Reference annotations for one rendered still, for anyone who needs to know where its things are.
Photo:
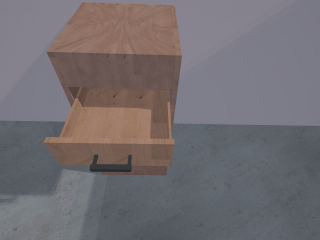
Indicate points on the drawer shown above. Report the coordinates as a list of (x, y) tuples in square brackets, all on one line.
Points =
[(114, 123)]

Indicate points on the cabinet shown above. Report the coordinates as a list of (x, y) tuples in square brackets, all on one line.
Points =
[(120, 45)]

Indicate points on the handle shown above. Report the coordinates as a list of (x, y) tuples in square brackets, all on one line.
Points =
[(94, 167)]

